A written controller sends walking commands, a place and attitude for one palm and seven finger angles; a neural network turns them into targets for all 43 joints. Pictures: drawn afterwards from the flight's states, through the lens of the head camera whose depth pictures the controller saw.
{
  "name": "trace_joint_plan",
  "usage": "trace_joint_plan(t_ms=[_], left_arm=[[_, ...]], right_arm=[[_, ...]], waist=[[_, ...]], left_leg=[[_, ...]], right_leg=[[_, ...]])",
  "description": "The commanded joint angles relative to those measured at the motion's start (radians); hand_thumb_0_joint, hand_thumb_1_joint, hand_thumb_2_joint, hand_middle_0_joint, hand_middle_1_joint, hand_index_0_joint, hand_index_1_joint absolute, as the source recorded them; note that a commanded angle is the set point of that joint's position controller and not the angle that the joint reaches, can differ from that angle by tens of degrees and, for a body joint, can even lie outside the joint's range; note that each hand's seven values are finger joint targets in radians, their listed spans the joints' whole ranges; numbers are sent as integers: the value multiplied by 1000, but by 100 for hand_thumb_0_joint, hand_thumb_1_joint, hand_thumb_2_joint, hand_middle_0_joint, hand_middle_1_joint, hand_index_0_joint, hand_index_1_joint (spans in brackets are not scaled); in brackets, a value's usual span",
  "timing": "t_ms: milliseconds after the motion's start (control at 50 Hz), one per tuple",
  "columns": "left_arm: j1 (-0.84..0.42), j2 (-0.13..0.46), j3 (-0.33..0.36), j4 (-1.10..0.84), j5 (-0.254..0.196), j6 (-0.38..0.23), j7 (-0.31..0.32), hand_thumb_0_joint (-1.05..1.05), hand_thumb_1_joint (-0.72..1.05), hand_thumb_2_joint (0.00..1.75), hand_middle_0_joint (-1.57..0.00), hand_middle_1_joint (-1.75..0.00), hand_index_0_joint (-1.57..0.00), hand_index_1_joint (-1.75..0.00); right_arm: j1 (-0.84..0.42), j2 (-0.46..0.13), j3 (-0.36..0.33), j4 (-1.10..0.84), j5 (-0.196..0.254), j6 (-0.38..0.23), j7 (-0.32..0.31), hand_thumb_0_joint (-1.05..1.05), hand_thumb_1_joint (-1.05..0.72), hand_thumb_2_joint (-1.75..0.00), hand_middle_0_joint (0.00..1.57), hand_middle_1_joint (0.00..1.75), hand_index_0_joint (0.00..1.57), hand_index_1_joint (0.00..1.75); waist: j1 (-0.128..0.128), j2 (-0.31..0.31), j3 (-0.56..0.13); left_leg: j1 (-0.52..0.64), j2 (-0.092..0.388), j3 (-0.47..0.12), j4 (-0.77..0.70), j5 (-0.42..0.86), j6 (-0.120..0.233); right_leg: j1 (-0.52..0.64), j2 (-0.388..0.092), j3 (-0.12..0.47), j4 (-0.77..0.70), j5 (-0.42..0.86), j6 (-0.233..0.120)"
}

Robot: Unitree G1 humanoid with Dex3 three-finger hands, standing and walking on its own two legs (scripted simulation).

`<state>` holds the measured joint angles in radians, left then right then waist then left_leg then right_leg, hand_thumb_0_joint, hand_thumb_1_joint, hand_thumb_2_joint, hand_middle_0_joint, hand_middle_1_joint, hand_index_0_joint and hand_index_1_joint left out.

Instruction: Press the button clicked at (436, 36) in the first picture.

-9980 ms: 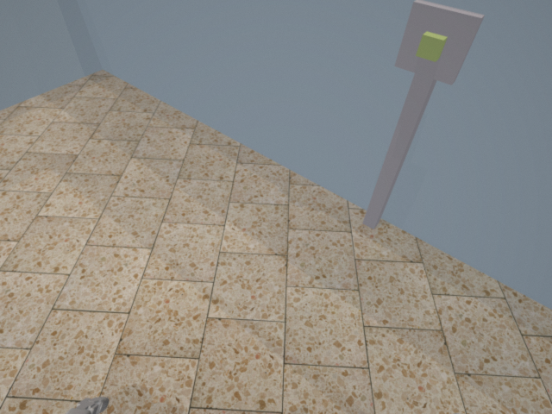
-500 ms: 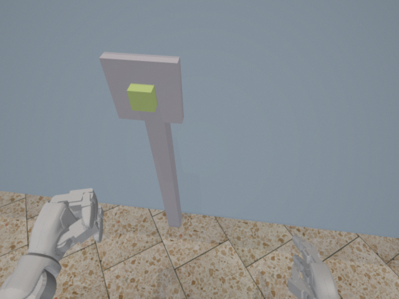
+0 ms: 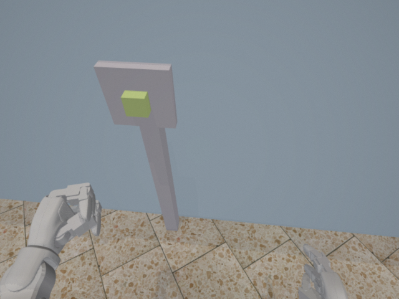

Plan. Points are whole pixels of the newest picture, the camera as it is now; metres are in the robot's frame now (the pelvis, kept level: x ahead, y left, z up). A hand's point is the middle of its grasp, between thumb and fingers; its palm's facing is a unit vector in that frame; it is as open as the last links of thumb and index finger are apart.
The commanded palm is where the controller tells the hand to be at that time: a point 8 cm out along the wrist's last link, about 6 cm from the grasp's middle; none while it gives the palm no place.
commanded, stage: raise the hand and make a fist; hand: left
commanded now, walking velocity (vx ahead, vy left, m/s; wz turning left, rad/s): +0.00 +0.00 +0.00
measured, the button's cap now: (137, 103) +0.54 +0.20 +0.11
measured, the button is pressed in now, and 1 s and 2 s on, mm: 0 0 0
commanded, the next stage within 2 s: aim a knuckle at the button in 0.06 s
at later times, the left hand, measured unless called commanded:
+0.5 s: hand (110, 192) +0.28 +0.19 +0.09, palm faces -0.04 -1.00 -0.04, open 3.1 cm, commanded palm +0.26 +0.25 +0.10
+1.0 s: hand (123, 157) +0.38 +0.20 +0.08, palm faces -0.02 -1.00 -0.03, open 3.1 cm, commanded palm +0.35 +0.25 +0.08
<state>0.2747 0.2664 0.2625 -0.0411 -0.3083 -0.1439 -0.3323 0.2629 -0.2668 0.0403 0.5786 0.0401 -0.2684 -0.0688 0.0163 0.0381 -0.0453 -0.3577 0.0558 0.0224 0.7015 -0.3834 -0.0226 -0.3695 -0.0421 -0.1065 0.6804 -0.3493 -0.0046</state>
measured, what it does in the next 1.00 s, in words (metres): stands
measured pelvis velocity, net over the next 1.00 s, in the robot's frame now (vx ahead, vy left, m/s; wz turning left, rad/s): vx -0.01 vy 0.00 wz -0.02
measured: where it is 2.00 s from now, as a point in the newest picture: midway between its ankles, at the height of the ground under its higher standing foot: outside the picture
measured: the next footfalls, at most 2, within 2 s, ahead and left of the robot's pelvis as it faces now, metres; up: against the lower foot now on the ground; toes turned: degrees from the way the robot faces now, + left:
none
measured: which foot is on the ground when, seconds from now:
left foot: down 0.00-1.00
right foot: down 0.00-1.00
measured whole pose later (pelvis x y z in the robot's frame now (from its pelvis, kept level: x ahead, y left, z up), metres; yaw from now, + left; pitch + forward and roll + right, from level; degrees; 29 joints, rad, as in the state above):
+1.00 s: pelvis -0.01 +0.00 +0.00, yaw -1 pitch +6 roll +0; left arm -0.39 0.33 0.31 0.66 -0.22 -0.24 -0.30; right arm 0.29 -0.27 0.03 0.64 0.03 -0.13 -0.07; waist -0.04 0.02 -0.03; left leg -0.46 0.06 0.05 0.71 -0.37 -0.02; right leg -0.49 -0.04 -0.08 0.71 -0.33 -0.01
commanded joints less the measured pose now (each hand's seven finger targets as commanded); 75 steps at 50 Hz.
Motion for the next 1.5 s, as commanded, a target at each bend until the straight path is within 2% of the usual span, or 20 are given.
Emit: trace_joint_plan(t_ms=[0,140,180,200,260,340,380,400,480,580,700,760,800,960,1000,1040,1100,1320,1420,1480], left_arm=[[-147,171,88,-198,-17,-79,5,0,90,90,-130,-150,-130,-150],[-155,163,83,-196,-16,-73,-3,0,90,90,-130,-150,-130,-150],[-272,144,44,-187,-11,-72,1,0,90,90,-130,-150,-130,-150],[-311,160,50,-154,-8,-70,7,0,90,90,-130,-150,-130,-150],[-374,138,16,-130,11,-72,13,0,90,90,-130,-150,-130,-150],[-440,145,12,-60,34,-69,29,0,90,90,-130,-150,-130,-150],[-465,163,33,-34,39,-68,42,0,90,90,-130,-150,-130,-150],[-462,200,70,-1,38,-67,48,0,90,90,-130,-150,-130,-150],[-496,190,82,68,36,-73,51,0,90,90,-130,-150,-130,-150],[-657,191,52,142,47,-100,44,0,90,90,-130,-150,-130,-150],[-810,210,43,275,58,-125,44,0,90,90,-130,-150,-130,-150],[-839,243,80,324,64,-137,49,0,90,90,-130,-150,-130,-150],[-869,287,115,376,67,-147,53,0,90,90,-130,-150,-130,-150],[-1058,282,89,514,81,-191,30,0,90,90,-130,-150,-130,-150],[-1063,275,84,561,82,-197,26,0,90,90,-130,-150,-130,-150],[-1114,283,85,595,85,-199,25,0,90,90,-130,-150,-130,-150],[-1183,342,123,675,100,-208,34,0,90,90,-130,-150,-130,-150],[-1475,380,112,910,154,-273,41,0,90,90,-130,-150,-130,-150],[-1353,414,175,931,153,-281,42,0,90,90,-130,-150,-130,-150],[-1355,415,172,896,155,-272,46,0,90,90,-130,-150,-130,-150]], right_arm=[[-98,-105,-41,-150,5,-63,-9,0,-90,-90,20,30,20,30],[-103,-104,-39,-147,6,-70,-12,0,-90,-90,20,30,20,30],[-103,-106,-36,-132,7,-69,-18,0,-90,-90,20,30,20,30],[-96,-111,-36,-122,5,-65,-22,0,-90,-90,20,30,20,30],[-97,-108,-37,-119,8,-68,-26,0,-90,-90,20,30,20,30],[-94,-108,-39,-111,5,-56,-26,0,-90,-90,20,30,20,30],[-95,-105,-38,-111,3,-51,-25,0,-90,-90,20,30,20,30],[-88,-111,-38,-108,-1,-43,-24,0,-90,-90,20,30,20,30],[-89,-105,-42,-111,2,-21,-17,0,-90,-90,20,30,20,30],[-76,-111,-46,-102,4,1,-18,0,-90,-90,20,30,20,30],[-42,-124,-51,-74,3,28,-19,0,-90,-90,20,30,20,30],[-30,-125,-55,-74,-1,46,-17,0,-90,-90,20,30,20,30],[-14,-131,-56,-67,-5,62,-14,0,-90,-90,20,30,20,30],[31,-132,-62,-55,-2,109,-7,0,-90,-90,20,30,20,30],[46,-138,-66,-55,-4,120,-4,0,-90,-90,20,30,20,30],[59,-142,-67,-47,-3,131,-2,0,-90,-90,20,30,20,30],[81,-149,-67,-33,-9,152,-2,0,-90,-90,20,30,20,30],[165,-161,-70,12,-22,199,9,0,-90,-90,20,30,20,30],[201,-165,-79,-17,-33,225,26,0,-90,-90,20,30,20,30],[202,-163,-81,-35,-32,247,34,0,-90,-90,20,30,20,30]], waist=[[3,-12,-114],[4,-5,-121],[-18,15,-93],[-28,-36,-73],[-23,13,-114],[-19,-7,-142],[-12,13,-167],[-2,-36,-174],[2,-11,-182],[-24,9,-182],[-51,-46,-197],[-35,-17,-254],[-35,-67,-260],[-64,15,-294],[-68,-38,-294],[-75,-24,-305],[-82,-51,-291],[-140,26,-356],[-94,23,-474],[-100,-18,-438]], left_leg=[[12,-60,-16,-105,216,39],[28,-59,-22,-116,220,38],[30,-59,-25,-116,186,37],[19,-56,-32,-116,169,38],[41,-58,-35,-122,165,36],[41,-58,-33,-124,184,35],[48,-59,-29,-123,213,33],[31,-58,-30,-121,228,34],[26,-59,-9,-122,257,28],[21,-61,-5,-118,219,31],[7,-58,-10,-102,214,36],[8,-62,-4,-98,244,35],[-21,-59,-3,-92,249,37],[-21,-61,4,-67,263,37],[-33,-58,0,-60,284,40],[-38,-59,2,-54,277,39],[-77,-57,0,-43,253,42],[-99,-50,-19,14,237,42],[-82,-43,-21,33,376,37],[-128,-41,-10,27,336,42]], right_leg=[[92,36,55,-120,203,-1],[87,38,42,-112,214,-2],[47,38,39,-114,177,1],[38,44,41,-118,146,1],[37,38,39,-108,140,-3],[46,35,38,-99,163,-5],[62,31,41,-92,202,-8],[87,34,43,-90,214,-9],[95,30,47,-86,268,-8],[69,30,62,-92,236,-8],[50,34,67,-86,239,-8],[80,29,74,-72,285,-9],[101,31,80,-68,298,-6],[58,35,82,-46,335,-13],[54,39,77,-37,356,-13],[38,38,80,-34,355,-11],[24,39,83,-27,328,-10],[-114,51,79,22,273,-12],[-67,56,72,62,369,-16],[-53,60,73,53,366,-10]])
